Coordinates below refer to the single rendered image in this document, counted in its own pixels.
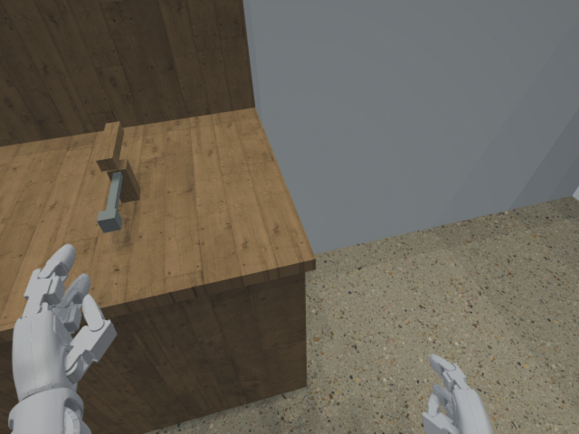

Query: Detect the left robot forearm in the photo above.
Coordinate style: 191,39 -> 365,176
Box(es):
8,387 -> 91,434

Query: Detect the tap lever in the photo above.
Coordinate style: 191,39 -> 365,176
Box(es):
97,172 -> 123,233

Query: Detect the left robot hand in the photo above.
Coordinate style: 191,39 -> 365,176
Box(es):
12,244 -> 117,402

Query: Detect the counter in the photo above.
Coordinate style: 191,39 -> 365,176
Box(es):
0,0 -> 316,434

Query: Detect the right robot hand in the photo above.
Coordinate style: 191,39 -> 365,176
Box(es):
422,354 -> 493,434

